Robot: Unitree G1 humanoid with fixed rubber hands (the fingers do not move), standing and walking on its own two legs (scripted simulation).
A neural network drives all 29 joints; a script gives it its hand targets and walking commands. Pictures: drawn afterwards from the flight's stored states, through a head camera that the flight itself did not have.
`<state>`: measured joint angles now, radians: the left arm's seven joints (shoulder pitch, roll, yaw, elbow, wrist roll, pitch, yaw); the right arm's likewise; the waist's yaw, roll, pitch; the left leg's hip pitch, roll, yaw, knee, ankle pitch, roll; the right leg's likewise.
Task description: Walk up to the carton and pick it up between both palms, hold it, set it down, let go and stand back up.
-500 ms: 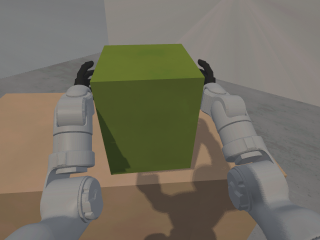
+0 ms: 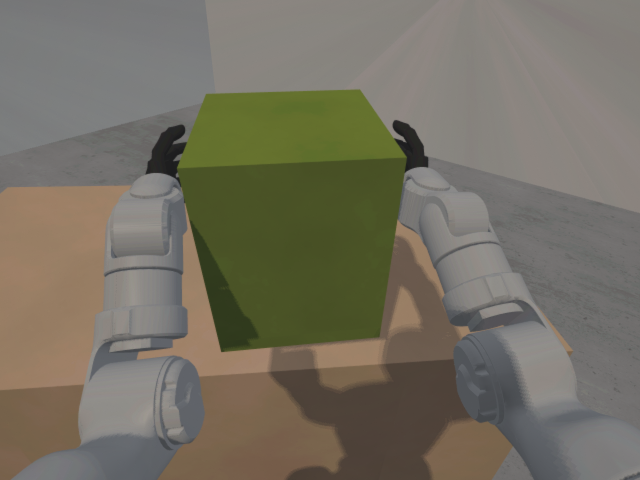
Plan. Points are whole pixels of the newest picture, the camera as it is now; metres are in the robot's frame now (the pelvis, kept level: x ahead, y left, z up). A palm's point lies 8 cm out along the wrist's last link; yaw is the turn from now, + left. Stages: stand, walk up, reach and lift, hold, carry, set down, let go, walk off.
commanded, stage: set down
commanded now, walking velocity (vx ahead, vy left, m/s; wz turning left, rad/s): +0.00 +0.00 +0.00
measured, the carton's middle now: (293, 216) +0.37 +0.00 +0.22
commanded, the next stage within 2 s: none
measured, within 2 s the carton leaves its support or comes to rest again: neither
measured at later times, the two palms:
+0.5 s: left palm (158, 205) +0.39 +0.17 +0.23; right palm (382, 213) +0.39 -0.12 +0.20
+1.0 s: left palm (172, 216) +0.40 +0.16 +0.20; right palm (386, 218) +0.40 -0.13 +0.19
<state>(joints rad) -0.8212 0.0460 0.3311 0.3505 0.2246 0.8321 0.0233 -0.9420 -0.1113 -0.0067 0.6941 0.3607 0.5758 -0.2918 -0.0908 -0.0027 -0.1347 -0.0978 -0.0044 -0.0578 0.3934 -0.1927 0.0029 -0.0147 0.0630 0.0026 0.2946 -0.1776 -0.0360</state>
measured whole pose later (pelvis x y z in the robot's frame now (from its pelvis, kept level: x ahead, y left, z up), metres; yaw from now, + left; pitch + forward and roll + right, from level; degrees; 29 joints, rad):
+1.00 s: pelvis +0.01 +0.00 +0.00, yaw +1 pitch -8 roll +0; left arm -0.81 -0.03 0.39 0.50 0.37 0.51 0.01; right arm -0.85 0.01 -0.24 0.90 0.01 0.10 -0.13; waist -0.04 -0.06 0.02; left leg -0.01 -0.01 -0.06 0.33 -0.18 0.00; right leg 0.06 0.04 -0.03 0.26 -0.19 -0.04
